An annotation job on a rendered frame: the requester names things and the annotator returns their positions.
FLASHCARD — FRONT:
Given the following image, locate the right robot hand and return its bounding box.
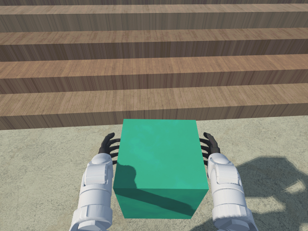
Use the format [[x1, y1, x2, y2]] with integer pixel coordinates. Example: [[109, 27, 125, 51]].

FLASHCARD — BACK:
[[199, 132, 220, 166]]

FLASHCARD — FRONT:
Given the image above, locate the carton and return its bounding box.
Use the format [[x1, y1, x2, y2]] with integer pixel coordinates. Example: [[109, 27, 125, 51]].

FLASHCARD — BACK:
[[113, 119, 209, 219]]

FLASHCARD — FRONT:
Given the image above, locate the robot left forearm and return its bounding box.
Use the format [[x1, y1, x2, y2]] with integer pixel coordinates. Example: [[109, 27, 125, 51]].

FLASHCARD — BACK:
[[69, 153, 114, 231]]

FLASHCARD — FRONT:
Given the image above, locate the left robot hand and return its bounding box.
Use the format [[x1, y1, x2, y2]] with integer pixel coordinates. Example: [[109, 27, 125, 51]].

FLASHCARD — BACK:
[[98, 132, 120, 165]]

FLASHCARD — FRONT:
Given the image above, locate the robot right forearm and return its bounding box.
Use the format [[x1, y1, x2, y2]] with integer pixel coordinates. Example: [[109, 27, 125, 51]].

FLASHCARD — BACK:
[[207, 153, 258, 231]]

